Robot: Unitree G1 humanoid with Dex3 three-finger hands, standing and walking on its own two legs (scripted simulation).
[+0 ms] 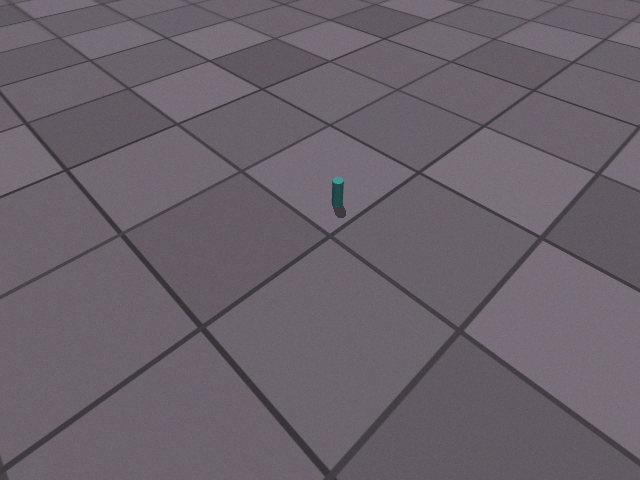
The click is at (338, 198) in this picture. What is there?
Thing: slim round
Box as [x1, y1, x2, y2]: [332, 177, 343, 206]
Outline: 335,177 332,180 332,204 334,206 339,206 342,203 343,179 340,177
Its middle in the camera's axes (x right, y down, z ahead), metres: +0.08 -0.21 +1.83
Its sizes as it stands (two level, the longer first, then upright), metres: 0.052 0.052 0.141
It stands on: the floor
